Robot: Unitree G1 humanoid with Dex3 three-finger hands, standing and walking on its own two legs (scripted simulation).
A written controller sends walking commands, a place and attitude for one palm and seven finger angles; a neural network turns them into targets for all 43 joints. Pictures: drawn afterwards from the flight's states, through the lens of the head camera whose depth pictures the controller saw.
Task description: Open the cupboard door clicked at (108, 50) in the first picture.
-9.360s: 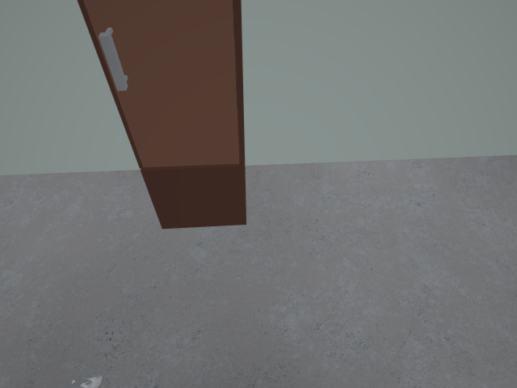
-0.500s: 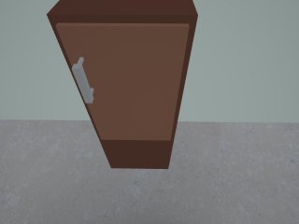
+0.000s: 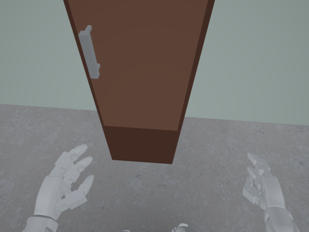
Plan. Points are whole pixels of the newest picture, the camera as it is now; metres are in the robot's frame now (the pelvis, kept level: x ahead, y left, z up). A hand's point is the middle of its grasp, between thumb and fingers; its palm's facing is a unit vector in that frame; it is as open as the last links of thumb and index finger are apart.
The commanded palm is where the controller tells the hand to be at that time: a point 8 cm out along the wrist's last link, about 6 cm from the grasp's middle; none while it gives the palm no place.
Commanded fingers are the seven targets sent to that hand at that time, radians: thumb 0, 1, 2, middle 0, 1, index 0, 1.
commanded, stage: raise the hand with hooked fingers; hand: left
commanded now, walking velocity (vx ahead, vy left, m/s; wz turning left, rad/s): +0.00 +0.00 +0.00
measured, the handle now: (92, 52) +0.58 +0.25 +0.14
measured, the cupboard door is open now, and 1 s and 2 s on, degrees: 0 0 0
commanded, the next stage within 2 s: move the hooked fingers beside the handle in 1.68 s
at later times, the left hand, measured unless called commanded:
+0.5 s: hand (55, 160) +0.25 +0.25 +0.08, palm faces +0.03 -1.00 -0.07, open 11.6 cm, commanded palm +0.22 +0.30 +0.09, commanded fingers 0.00 -0.20 0.43 -0.28 -1.00 -0.28 -1.00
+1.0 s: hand (28, 127) +0.29 +0.30 +0.14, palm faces +0.07 -1.00 -0.07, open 13.9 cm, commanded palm +0.26 +0.34 +0.15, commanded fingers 0.00 -0.50 0.30 -0.30 -1.20 -0.30 -1.20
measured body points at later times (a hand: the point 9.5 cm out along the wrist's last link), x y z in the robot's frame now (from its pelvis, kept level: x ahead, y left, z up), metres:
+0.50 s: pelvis +0.00 +0.03 +0.02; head +0.05 +0.03 +0.47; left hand +0.24 +0.30 +0.09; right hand +0.14 -0.21 -0.07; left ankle -0.02 +0.11 -0.68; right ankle +0.05 -0.08 -0.68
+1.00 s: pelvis +0.02 +0.03 +0.04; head +0.04 +0.03 +0.49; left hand +0.28 +0.35 +0.15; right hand +0.21 -0.18 -0.03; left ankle -0.02 +0.11 -0.68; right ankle +0.05 -0.08 -0.68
